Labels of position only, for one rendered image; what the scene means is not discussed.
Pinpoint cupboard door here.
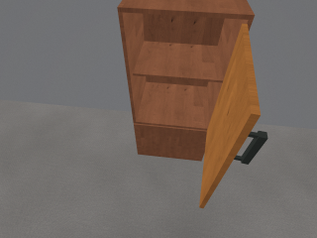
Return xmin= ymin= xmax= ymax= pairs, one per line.
xmin=199 ymin=24 xmax=261 ymax=208

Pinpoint handle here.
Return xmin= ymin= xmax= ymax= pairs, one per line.
xmin=234 ymin=131 xmax=268 ymax=165

